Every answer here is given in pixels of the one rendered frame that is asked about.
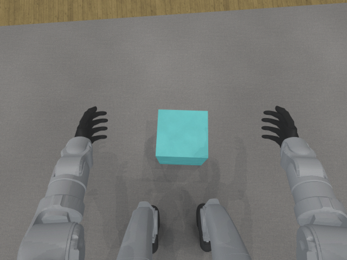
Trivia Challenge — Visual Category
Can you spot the robot right forearm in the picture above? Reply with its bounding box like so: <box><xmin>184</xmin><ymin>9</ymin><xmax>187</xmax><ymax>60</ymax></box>
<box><xmin>280</xmin><ymin>137</ymin><xmax>347</xmax><ymax>227</ymax></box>

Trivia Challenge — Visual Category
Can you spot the robot right hand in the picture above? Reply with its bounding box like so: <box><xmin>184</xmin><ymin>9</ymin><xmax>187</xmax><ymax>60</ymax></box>
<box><xmin>261</xmin><ymin>106</ymin><xmax>299</xmax><ymax>148</ymax></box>

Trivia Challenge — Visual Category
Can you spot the robot left hand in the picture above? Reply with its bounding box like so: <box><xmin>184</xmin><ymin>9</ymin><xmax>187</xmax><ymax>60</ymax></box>
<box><xmin>75</xmin><ymin>106</ymin><xmax>108</xmax><ymax>143</ymax></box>

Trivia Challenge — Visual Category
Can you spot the robot right upper arm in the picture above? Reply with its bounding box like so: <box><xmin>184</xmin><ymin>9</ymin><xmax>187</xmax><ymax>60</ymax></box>
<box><xmin>296</xmin><ymin>224</ymin><xmax>347</xmax><ymax>260</ymax></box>

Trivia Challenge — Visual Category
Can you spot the carton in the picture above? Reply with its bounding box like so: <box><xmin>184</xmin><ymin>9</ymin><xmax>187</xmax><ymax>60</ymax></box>
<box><xmin>156</xmin><ymin>109</ymin><xmax>208</xmax><ymax>165</ymax></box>

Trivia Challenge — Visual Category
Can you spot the robot left foot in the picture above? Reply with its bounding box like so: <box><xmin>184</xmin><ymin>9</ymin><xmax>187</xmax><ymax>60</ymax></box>
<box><xmin>152</xmin><ymin>205</ymin><xmax>160</xmax><ymax>254</ymax></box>

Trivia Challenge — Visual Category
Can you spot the robot left thigh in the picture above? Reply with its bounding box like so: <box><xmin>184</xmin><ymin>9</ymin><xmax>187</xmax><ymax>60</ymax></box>
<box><xmin>117</xmin><ymin>207</ymin><xmax>158</xmax><ymax>260</ymax></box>

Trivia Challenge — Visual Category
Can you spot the robot left upper arm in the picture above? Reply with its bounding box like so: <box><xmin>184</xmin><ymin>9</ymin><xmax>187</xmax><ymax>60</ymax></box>
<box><xmin>20</xmin><ymin>222</ymin><xmax>85</xmax><ymax>260</ymax></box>

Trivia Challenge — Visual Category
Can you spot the robot left forearm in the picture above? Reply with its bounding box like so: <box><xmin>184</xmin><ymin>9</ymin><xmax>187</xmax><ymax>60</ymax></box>
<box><xmin>17</xmin><ymin>136</ymin><xmax>93</xmax><ymax>260</ymax></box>

